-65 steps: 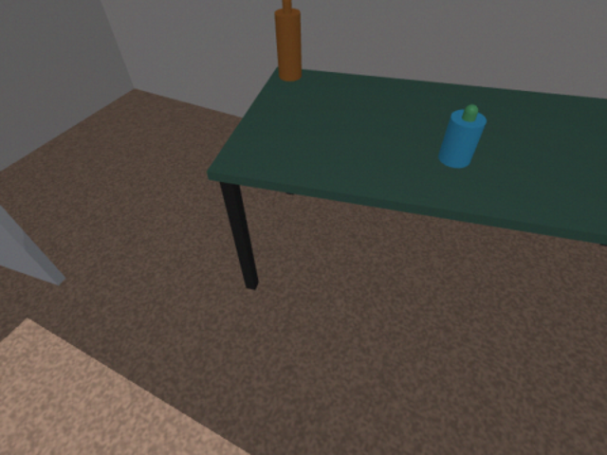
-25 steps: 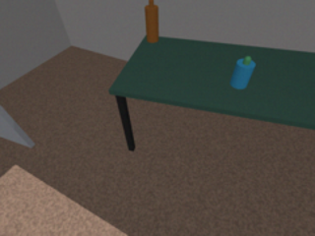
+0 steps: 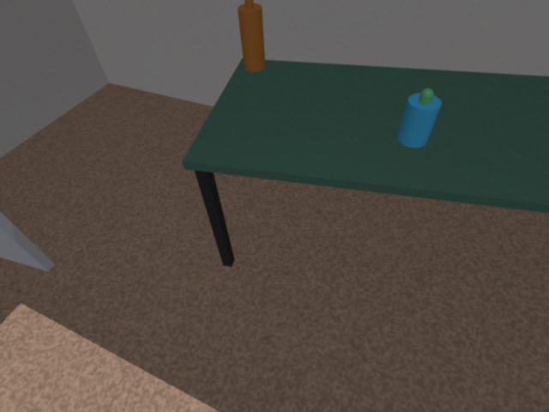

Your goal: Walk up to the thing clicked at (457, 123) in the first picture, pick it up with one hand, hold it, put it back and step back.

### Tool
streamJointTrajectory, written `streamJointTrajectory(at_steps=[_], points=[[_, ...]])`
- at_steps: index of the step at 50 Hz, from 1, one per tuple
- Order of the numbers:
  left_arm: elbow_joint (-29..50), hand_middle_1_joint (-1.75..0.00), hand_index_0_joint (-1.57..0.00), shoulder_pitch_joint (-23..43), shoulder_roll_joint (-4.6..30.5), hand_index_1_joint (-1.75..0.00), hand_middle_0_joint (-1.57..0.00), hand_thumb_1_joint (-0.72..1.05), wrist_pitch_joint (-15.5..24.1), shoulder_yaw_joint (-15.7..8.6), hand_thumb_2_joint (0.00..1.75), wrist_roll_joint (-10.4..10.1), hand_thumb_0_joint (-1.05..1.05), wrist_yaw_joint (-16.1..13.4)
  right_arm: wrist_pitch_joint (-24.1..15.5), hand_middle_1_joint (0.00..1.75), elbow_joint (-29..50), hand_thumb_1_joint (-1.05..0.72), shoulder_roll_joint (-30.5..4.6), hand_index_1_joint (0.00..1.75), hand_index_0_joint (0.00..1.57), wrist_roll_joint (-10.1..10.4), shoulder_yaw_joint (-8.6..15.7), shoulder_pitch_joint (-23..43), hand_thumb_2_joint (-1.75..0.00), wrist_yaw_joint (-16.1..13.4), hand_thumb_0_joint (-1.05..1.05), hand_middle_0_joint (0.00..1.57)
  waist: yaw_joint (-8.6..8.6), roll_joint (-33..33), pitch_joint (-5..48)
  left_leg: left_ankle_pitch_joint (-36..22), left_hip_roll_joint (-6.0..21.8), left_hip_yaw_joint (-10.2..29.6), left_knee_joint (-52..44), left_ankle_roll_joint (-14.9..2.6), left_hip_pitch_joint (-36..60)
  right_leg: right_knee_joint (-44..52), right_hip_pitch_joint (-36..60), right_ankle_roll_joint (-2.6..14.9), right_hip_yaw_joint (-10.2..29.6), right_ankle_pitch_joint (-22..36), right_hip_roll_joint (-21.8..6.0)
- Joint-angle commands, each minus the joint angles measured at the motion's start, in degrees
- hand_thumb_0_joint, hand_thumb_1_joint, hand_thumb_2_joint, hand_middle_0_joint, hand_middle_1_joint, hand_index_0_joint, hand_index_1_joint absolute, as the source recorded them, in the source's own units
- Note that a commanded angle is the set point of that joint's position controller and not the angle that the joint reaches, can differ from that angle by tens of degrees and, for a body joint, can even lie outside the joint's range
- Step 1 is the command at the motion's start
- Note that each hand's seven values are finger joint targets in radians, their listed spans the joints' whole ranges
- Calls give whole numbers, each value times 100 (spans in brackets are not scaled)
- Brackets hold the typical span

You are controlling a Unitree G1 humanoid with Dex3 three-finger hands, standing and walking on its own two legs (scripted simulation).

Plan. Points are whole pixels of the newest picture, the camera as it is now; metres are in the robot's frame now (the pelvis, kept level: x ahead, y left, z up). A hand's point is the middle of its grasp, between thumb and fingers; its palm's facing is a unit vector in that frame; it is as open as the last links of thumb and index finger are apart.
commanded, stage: walk up
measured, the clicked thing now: (419, 115) +0.89 -0.35 -0.08
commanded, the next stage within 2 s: none
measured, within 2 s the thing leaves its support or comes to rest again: neither
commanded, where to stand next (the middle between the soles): +0.37 +0.07 m, yaw -20 degrees
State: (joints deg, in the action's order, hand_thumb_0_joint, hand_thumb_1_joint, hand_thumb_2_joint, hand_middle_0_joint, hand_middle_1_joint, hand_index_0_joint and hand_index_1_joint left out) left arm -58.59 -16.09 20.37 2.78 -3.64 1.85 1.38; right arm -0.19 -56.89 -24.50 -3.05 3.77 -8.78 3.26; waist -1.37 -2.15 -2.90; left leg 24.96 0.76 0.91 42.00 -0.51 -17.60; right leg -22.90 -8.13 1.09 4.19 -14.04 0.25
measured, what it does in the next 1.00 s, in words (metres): walks ahead, turning right: left foot, then right foot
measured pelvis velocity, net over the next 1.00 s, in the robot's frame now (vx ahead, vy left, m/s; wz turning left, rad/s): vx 0.29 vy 0.11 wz -0.29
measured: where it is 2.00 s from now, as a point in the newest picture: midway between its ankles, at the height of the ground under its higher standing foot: (260, 385)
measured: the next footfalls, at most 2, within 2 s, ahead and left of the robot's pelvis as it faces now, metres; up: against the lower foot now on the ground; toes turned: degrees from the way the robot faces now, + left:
left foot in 0.10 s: +0.12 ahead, +0.17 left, +0.00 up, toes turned -2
right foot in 0.48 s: +0.28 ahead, -0.07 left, +0.00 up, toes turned -12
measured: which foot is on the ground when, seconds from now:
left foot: up 0.00-0.08, down 0.10-0.52, up 0.54-0.90, down 0.92-1.00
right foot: down 0.00-0.10, up 0.12-0.46, down 0.48-0.94, up 0.96-1.00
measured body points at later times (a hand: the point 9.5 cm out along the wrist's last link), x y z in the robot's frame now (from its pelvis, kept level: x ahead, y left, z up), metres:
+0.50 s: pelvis +0.15 +0.05 -0.02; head +0.16 +0.02 +0.43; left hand +0.30 +0.36 -0.11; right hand +0.11 -0.26 -0.16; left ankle +0.08 +0.17 -0.74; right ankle +0.24 -0.07 -0.74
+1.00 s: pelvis +0.29 +0.11 -0.03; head +0.33 +0.12 +0.42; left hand +0.43 +0.42 -0.15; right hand +0.29 -0.22 -0.13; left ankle +0.41 +0.22 -0.74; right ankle +0.24 -0.05 -0.72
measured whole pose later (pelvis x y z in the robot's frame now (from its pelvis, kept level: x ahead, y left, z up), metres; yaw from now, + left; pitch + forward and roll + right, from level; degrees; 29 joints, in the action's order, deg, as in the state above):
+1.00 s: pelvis +0.29 +0.11 -0.03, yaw -17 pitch -3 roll +0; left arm -48.5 -18.2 25.4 0.6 -1.8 -0.1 -1.2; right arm -0.7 -47.5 -22.6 -1.8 3.5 -13.3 1.8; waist -0.9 1.8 -6.7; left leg 15.3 4.5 -2.3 41.8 1.0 -23.7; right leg -53.4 -21.1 1.0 6.9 -29.1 -0.2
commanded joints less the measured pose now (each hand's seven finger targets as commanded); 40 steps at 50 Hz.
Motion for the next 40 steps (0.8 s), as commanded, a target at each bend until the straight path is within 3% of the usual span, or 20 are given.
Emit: streamJointTrajectory(at_steps=[1,2,4,5,6,7,8,10,11,13,17,22,24,25,26,27,28,32,38,40], points=[[714,-30,-20,165,1804,-30,-20,90,140,-462,90,-31,0,-131,-202,30,826,-90,-896,30,20,26,321,250,-90,69,0,20,67,1099,14,208,310,286,-423,6,-618,765,326,992,1612,-768,-1333],[810,-30,-20,277,1802,-30,-20,90,128,-452,90,-31,0,-122,-206,30,847,-90,-882,30,20,34,350,85,-90,75,0,20,182,1193,83,88,286,201,-722,-14,-175,561,-7,905,1399,-580,-1224],[1051,-30,-20,734,1571,-30,-20,90,66,-359,90,-49,0,-93,-234,30,598,-90,-975,30,20,21,512,-915,-90,12,0,20,819,758,330,-900,102,-22,-1765,-56,1976,-708,-1632,474,606,-440,-598],[1107,-30,-20,600,1093,-30,-20,90,38,-227,90,-56,0,-110,-262,30,442,-90,-1377,30,20,-51,662,-1539,-90,-58,0,20,1132,-804,539,-96,633,957,-2458,-183,2846,-2435,-2690,243,96,-1302,276],[1145,-30,-20,275,832,-30,-20,90,27,-105,90,-72,0,-175,-273,30,567,-90,-1772,30,20,-78,743,-1488,-90,-106,0,20,990,-1733,424,1089,1791,2735,-3118,-344,2711,-3754,-3592,97,-30,-2019,676],[1083,-30,-20,101,1345,-30,-20,90,16,-204,90,-89,0,-220,-251,30,822,-90,-1898,30,20,-6,745,-811,-90,-102,0,20,755,-1204,268,2023,2260,3345,-3417,-773,1766,-4138,-3236,106,187,-1755,199],[1009,-30,-20,-35,1627,-30,-20,90,16,-231,90,-118,0,-201,-223,30,919,-90,-1877,30,20,46,715,-466,-90,-84,0,20,506,-914,-96,2564,2236,3193,-3558,-1019,961,-4155,-2915,163,315,-1385,-164],[751,-30,-20,-454,1685,-30,-20,90,48,-272,90,-179,0,-103,-250,30,1127,-90,-1379,30,20,88,530,-50,-90,-82,0,20,166,-759,-392,1682,1700,2147,-3308,-1021,868,-3941,-2711,89,139,-825,-356],[669,-30,-20,-532,1641,-30,-20,90,72,-286,90,-168,0,-53,-298,30,1170,-90,-1209,30,20,115,469,-158,-90,-87,0,20,195,-736,-384,977,1426,1595,-3188,-886,995,-3640,-2609,65,77,-584,-402],[727,-30,-20,-322,1484,-30,-20,90,104,-231,90,-150,0,13,-369,30,1063,-90,-1175,30,20,159,438,-610,-90,-92,0,20,374,-566,-427,-275,1308,1083,-3062,-970,1143,-3131,-2571,-60,-40,-424,-382],[1144,-30,-20,231,1299,-30,-20,90,157,-167,90,-123,0,92,-350,30,1163,-90,-1258,30,20,170,431,-844,-90,-86,0,20,470,-559,-491,-1902,1384,453,-2718,-1174,1311,-1862,-2252,-61,-413,-353,-430],[1132,-30,-20,-15,1255,-30,-20,90,198,-223,90,-137,0,36,-214,30,1479,-90,-1226,30,20,169,405,-711,-90,-48,0,20,295,-331,-228,-1907,1233,87,-1997,-959,551,-1055,-673,80,-758,539,-138],[968,-30,-20,-722,1509,-30,-20,90,226,-366,90,-118,0,-65,-174,30,1612,-90,-971,30,20,187,303,-693,-90,-31,0,20,-118,413,256,-2171,852,-277,-705,-721,-27,-715,824,166,-782,579,66],[912,-30,-20,-1270,1784,-30,-20,90,259,-496,90,-110,0,-142,-175,30,1633,-90,-763,30,20,196,226,-916,-90,-29,0,20,-405,1111,597,-1593,491,-463,571,-518,-506,-310,1533,300,60,-83,-346],[1019,-30,-20,-1466,2279,-30,-20,90,294,-619,90,-104,0,-223,-137,30,1665,-90,-472,30,20,175,120,-1312,-90,-17,0,20,-324,2124,803,626,-213,-521,1905,-179,-1451,304,1901,758,2651,-876,-1875],[1159,-30,-20,-1112,2358,-30,-20,90,258,-603,90,-163,0,-241,-20,30,1569,-90,-1149,30,20,129,269,-1286,-90,-58,0,20,-280,1419,604,872,-33,94,2464,-138,-1718,745,1361,1373,3760,-1966,-2314],[1267,-30,-20,-858,2322,-30,-20,90,234,-593,90,-199,0,-255,12,30,1484,-90,-1337,30,20,113,339,-1217,-90,-93,0,20,-211,1203,259,985,173,286,2553,-97,-1703,832,786,1602,3838,-2278,-2382],[1462,-30,-20,-359,1859,-30,-20,90,304,-461,90,-244,0,-281,55,30,1273,-90,-1072,30,20,158,300,-1418,-90,-23,0,20,151,754,-212,-281,534,336,2282,-89,-1332,700,-245,1018,1688,-652,-1436],[1636,-30,-20,-418,1929,-30,-20,90,352,-444,90,-102,0,-232,42,30,1498,-90,-915,30,20,60,356,-959,-90,79,0,20,86,984,-325,-568,608,-83,822,139,-1031,479,-1027,1127,862,-404,-1132],[1720,-30,-20,-217,1867,-30,-20,90,306,-364,90,-55,0,-219,-23,30,1470,-90,-788,30,20,107,329,-883,-90,12,0,20,94,1259,-194,-833,506,-243,231,125,-375,85,-1409,1026,593,592,-1043]])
